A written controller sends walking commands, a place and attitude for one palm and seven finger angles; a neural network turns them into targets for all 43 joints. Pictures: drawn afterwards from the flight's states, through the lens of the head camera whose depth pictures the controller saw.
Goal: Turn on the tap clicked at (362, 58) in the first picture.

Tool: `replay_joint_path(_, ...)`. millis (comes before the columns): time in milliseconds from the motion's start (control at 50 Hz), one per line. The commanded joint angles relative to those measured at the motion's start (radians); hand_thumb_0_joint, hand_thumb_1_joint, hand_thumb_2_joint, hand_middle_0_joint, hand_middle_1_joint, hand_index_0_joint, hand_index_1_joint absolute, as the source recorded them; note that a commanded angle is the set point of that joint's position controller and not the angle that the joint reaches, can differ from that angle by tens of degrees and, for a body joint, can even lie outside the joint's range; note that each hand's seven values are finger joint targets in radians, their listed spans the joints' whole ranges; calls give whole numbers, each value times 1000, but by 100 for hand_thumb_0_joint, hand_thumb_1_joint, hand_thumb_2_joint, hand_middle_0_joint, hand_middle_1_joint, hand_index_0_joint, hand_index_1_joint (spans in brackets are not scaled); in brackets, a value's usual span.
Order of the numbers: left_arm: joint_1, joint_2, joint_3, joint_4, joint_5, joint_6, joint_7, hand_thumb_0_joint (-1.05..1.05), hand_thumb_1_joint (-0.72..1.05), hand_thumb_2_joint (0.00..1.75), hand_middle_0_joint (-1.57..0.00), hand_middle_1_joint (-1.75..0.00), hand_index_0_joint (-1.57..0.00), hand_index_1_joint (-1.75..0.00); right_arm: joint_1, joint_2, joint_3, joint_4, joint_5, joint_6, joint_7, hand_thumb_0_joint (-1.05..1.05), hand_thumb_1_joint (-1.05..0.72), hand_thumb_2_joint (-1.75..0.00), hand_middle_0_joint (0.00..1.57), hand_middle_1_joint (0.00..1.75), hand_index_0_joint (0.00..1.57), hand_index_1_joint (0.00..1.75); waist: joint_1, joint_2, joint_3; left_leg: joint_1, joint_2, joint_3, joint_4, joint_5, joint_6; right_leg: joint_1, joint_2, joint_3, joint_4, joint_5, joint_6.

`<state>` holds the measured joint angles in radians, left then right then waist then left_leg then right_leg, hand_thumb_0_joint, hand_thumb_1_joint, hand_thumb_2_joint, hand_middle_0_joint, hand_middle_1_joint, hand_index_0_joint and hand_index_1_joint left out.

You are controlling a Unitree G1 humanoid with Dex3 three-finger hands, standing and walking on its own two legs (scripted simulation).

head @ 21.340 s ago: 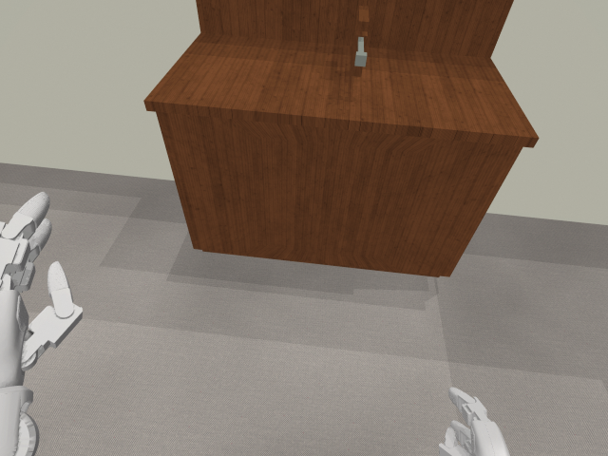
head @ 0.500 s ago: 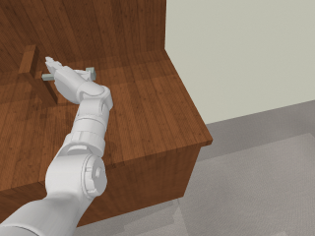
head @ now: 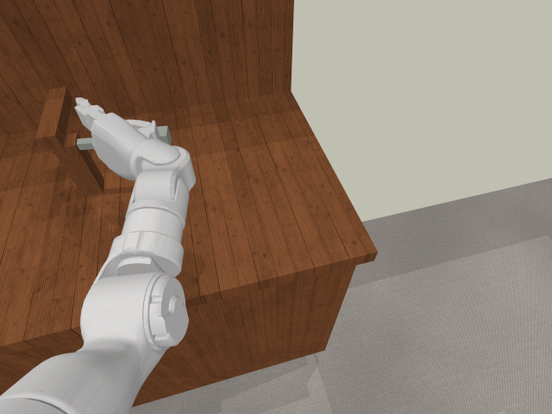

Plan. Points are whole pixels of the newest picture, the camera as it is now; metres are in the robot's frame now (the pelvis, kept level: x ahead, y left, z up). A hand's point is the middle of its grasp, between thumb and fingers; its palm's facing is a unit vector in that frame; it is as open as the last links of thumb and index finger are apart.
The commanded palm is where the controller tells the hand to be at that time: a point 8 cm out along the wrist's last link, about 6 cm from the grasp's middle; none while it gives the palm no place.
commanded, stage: lift the hand up off the lever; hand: left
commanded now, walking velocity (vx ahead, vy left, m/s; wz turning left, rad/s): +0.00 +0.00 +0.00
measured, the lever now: (162, 137) +0.55 +0.19 +0.10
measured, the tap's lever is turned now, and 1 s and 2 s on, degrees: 82 82 82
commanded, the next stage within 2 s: draw the hand back beside the body in 0.28 s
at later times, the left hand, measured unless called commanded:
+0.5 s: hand (157, 132) +0.47 +0.16 +0.17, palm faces +0.61 -0.78 -0.12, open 7.8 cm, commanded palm +0.39 +0.20 +0.18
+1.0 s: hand (106, 219) +0.31 +0.18 +0.18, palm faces +0.21 -0.96 -0.18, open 7.6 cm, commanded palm +0.27 +0.24 +0.18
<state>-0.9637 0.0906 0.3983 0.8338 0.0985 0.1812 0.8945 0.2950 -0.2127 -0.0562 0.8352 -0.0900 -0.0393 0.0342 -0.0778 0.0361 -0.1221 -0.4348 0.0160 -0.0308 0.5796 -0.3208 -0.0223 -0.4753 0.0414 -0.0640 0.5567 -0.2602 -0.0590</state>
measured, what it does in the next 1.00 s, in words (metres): stands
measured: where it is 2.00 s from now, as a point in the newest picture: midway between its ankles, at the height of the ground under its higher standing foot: outside the picture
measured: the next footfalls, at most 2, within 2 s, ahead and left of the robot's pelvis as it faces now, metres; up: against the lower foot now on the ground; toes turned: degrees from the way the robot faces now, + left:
none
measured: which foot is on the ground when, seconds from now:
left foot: down 0.00-1.00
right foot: down 0.00-1.00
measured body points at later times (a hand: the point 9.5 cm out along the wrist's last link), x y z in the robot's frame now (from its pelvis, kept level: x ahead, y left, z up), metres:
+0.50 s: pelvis +0.00 +0.00 +0.01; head +0.02 -0.01 +0.46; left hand +0.43 +0.20 +0.18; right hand +0.10 -0.25 -0.13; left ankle -0.03 +0.13 -0.73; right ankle +0.00 -0.08 -0.73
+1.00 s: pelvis -0.02 +0.01 +0.02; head -0.04 -0.01 +0.47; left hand +0.29 +0.23 +0.19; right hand +0.16 -0.22 -0.08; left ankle -0.03 +0.13 -0.73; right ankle +0.00 -0.08 -0.73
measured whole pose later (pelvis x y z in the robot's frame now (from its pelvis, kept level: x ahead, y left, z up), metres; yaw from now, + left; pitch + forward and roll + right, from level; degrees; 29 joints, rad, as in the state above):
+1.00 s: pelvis -0.02 +0.01 +0.02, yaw -1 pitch -5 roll +0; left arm -0.18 0.27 0.08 0.12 -0.09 -0.10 0.11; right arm 0.14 -0.22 0.01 0.68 0.04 -0.02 -0.04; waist 0.03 0.05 0.04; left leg -0.07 0.00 -0.01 0.37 -0.22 0.00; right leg -0.12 0.03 -0.04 0.37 -0.16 -0.04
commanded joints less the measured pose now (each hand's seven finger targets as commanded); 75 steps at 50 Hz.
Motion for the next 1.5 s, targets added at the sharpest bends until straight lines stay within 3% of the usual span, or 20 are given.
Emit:
replay_joint_path(0, -496, 118, -88, -265, 25, -34, -8, 0, 90, 90, -15, -15, -15, -15, -9, -131, -36, -101, 5, -32, -6, 0, -90, -90, 20, 30, 20, 30, 1, -55, -354, 108, -23, 64, -36, 371, 14, 294, -30, 7, -54, 368, 46)
replay_joint_path(40, -475, 150, -61, -273, 23, -20, -11, 0, 90, 90, -15, -15, -15, -15, -22, -134, -37, -98, 6, -28, -12, 0, -90, -90, 20, 30, 20, 30, 19, -40, -341, 108, -24, 59, -46, 372, 10, 305, -29, 4, -57, 358, 41)
replay_joint_path(100, -496, 103, -103, -275, 26, 0, -11, 0, 90, 90, -15, -15, -15, -15, -35, -127, -33, -95, 8, -28, -11, 0, -90, -90, 20, 30, 20, 30, 2, -49, -308, 115, -22, 64, -48, 364, 11, 282, -33, 5, -68, 344, 42)
replay_joint_path(160, -505, 136, -75, -243, 29, 11, -3, 0, 90, 90, -15, -15, -15, -15, -47, -129, -28, -92, 9, -27, -16, 0, -90, -90, 20, 30, 20, 30, 6, -83, -277, 95, -25, 58, -59, 317, 16, 268, -36, 7, -79, 288, 46)
replay_joint_path(200, -528, 114, -92, -253, 30, 11, 0, 0, 90, 90, -15, -15, -15, -15, -52, -124, -29, -92, 7, -28, -16, 0, -90, -90, 20, 30, 20, 30, 2, -74, -292, 103, -27, 63, -54, 309, 17, 265, -37, 12, -81, 286, 48)
replay_joint_path(240, -530, 183, -40, -267, 40, 0, 4, 0, 90, 90, -15, -15, -15, -15, -47, -128, -31, -90, 4, -25, -22, 0, -90, -90, 20, 30, 20, 30, 21, -68, -325, 104, -29, 56, -53, 330, 16, 291, -37, 13, -71, 311, 46)
replay_joint_path(360, -447, 129, -80, -293, 41, 9, -10, 0, 90, 90, -15, -15, -15, -15, -50, -121, -29, -114, 11, -13, -21, 0, -90, -90, 20, 30, 20, 30, 27, -54, -360, 120, -26, 67, -45, 402, 9, 326, -43, 13, -50, 419, 45)
replay_joint_path(380, -368, 75, -252, -366, 56, 21, -174, 0, 90, 90, -15, -15, -15, -15, -43, -145, -34, -128, 28, 15, -36, 0, -90, -90, 20, 30, 20, 30, -4, -71, -382, 178, -25, 79, -44, 439, 23, 360, -36, 30, -31, 493, 36)
replay_joint_path(440, -236, 207, -161, -444, 5, 19, -330, 0, 90, 90, -15, -16, -15, -16, -42, -146, -26, -176, 62, 32, -79, 0, -90, -90, 20, 30, 20, 30, 49, -66, -377, 199, -30, 80, -79, 447, 46, 453, -35, 44, -64, 557, 37)
replay_joint_path(520, 0, 205, -174, -626, -113, -38, -543, 0, 90, 90, -16, -17, -16, -17, -74, -126, -7, -231, 101, 38, -105, 0, -90, -90, 20, 30, 20, 30, 83, -116, -309, 244, -21, 77, -126, 454, 51, 530, -33, 57, -100, 632, 44)
replay_joint_path(560, 86, 230, -146, -687, -153, -59, -592, 0, 90, 90, -16, -18, -16, -18, -109, -114, 6, -251, 115, 37, -113, 0, -90, -90, 20, 30, 20, 30, 110, -83, -237, 252, -19, 79, -152, 423, 53, 523, -30, 56, -127, 557, 41)
replay_joint_path(580, 233, 423, -97, -599, -148, -106, -631, 0, 90, 90, -16, -18, -16, -18, -96, -120, 2, -243, 111, 23, -82, 0, -90, -90, 20, 30, 20, 30, 96, -61, -174, 260, -4, 81, -186, 345, 59, 520, -58, 79, -143, 512, 56)
replay_joint_path(620, 258, 398, -128, -693, -166, -176, -685, 0, 90, 90, -16, -19, -16, -19, -132, -110, 7, -272, 117, 15, -71, 0, -90, -90, 20, 30, 20, 30, 107, -80, -116, 245, -10, 83, -208, 305, 65, 518, -51, 80, -163, 421, 45)
replay_joint_path(700, 241, 383, -204, -907, -178, -274, -745, 0, 90, 90, -17, -20, -17, -20, -202, -110, 12, -312, 123, -17, -70, 0, -90, -90, 20, 30, 20, 30, 86, 8, -67, 316, -12, 77, -225, 242, 65, 455, -45, 90, -218, 285, 35)
replay_joint_path(740, 213, 350, -258, -964, -177, -304, -759, 0, 90, 90, -17, -21, -17, -21, -221, -111, 13, -314, 126, -35, -71, 0, -90, -90, 20, 30, 20, 30, 69, 56, -28, 349, -13, 68, -235, 194, 60, 402, -40, 88, -243, 203, 31)
replay_joint_path(860, 373, 293, -308, -868, -179, -329, -769, 0, 90, 90, -18, -22, -18, -22, -237, -114, 26, -294, 126, -41, -79, 0, -90, -90, 20, 30, 20, 30, 64, -52, 51, 345, -18, 45, -266, 69, 62, 352, -39, 76, -281, 41, 33)
replay_joint_path(920, 492, 331, -251, -881, -184, -332, -774, 0, 90, 90, -18, -23, -18, -23, -257, -114, 29, -304, 122, -25, -80, 0, -90, -90, 20, 30, 20, 30, 90, -87, 14, 336, -20, 45, -275, 90, 62, 408, -45, 72, -284, 51, 32)
replay_joint_path(1040, 661, 406, -145, -1074, -186, -357, -786, 0, 90, 90, -18, -25, -18, -25, -277, -104, 37, -336, 112, -16, -76, 0, -90, -90, 20, 30, 20, 30, 124, 46, -31, 360, -11, 29, -289, 199, 44, 482, -44, 64, -257, 181, 17)
replay_joint_path(1260, 945, 332, -180, -1239, -186, -358, -798, 0, 90, 90, -19, -29, -19, -29, -269, -105, 30, -348, 100, -48, -73, 0, -90, -90, 20, 30, 20, 30, 115, 4, 76, 366, 7, 16, -283, 259, 36, 434, -36, 52, -261, 203, 18)
replay_joint_path(1480, 1231, 429, -27, -1408, -186, -381, -777, 0, 90, 90, -20, -30, -20, -30, -259, -107, 15, -357, 93, -73, -79, 0, -90, -90, 20, 30, 20, 30, 145, 21, 27, 348, 3, 17, -250, 298, 37, 476, -46, 57, -243, 242, 19)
